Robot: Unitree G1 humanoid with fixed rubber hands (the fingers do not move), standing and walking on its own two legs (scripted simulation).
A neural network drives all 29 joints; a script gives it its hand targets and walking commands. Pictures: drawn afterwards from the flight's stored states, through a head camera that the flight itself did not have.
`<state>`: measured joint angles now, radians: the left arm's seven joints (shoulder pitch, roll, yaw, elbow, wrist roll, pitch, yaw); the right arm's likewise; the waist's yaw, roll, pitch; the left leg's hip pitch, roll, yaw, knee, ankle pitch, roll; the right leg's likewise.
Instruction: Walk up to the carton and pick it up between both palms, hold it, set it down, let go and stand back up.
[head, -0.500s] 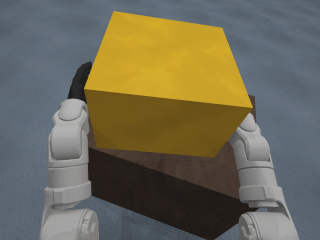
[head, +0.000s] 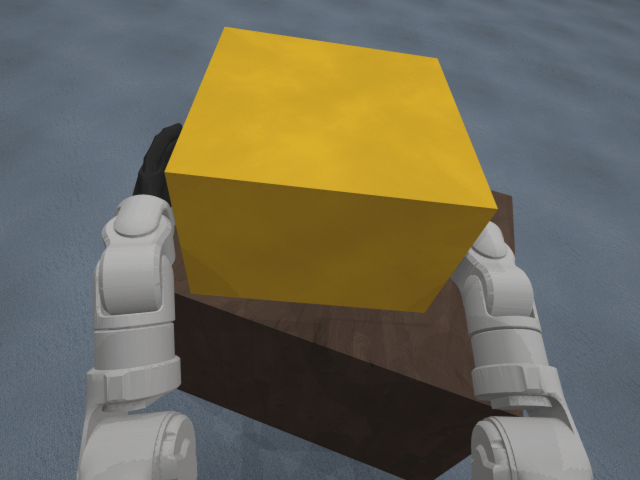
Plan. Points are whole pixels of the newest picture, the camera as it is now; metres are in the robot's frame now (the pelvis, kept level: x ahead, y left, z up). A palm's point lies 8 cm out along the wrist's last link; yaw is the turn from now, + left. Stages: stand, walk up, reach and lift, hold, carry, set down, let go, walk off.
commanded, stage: set down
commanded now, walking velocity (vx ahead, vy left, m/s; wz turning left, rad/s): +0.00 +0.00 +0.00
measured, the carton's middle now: (322, 167) +0.40 -0.01 +0.20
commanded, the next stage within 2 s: none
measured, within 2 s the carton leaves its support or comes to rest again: neither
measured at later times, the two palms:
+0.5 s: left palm (174, 220) +0.37 +0.17 +0.13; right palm (452, 249) +0.36 -0.19 +0.11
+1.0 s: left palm (196, 216) +0.40 +0.15 +0.11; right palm (454, 255) +0.37 -0.21 +0.08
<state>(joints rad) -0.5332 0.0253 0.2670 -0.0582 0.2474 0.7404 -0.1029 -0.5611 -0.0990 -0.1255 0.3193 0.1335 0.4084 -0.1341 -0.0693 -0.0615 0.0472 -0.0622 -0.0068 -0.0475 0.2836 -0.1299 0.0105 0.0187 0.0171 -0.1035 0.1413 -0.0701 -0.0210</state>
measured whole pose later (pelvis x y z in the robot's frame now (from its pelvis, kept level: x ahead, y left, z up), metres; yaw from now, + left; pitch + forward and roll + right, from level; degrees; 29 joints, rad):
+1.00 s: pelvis +0.04 +0.00 +0.00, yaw +0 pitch -4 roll -1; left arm -0.40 -0.01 0.20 0.25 0.23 0.19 -0.05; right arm -0.37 -0.09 -0.14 0.54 0.03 -0.11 -0.14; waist -0.06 -0.03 0.09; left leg 0.00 -0.02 -0.04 0.23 -0.17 0.02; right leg 0.08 0.01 -0.10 0.10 -0.11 -0.01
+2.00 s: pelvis +0.02 -0.01 +0.00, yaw +1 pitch +12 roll -1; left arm -0.69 0.07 0.32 0.96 0.20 -0.23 -0.03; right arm -0.61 -0.01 -0.47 0.86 -0.30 -0.26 -0.06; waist -0.09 0.02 -0.06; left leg -0.35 -0.01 -0.06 0.20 -0.06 0.00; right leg -0.28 0.01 -0.12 0.10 -0.04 -0.03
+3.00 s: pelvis +0.03 +0.00 -0.01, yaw +0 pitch +27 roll -1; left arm -0.79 0.08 0.24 1.21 0.13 -0.42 0.06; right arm -0.64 -0.06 -0.51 0.95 -0.29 -0.37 -0.04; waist -0.09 0.08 -0.20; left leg -0.64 -0.01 -0.04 0.24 -0.07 0.00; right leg -0.58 0.02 -0.09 0.15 -0.04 -0.03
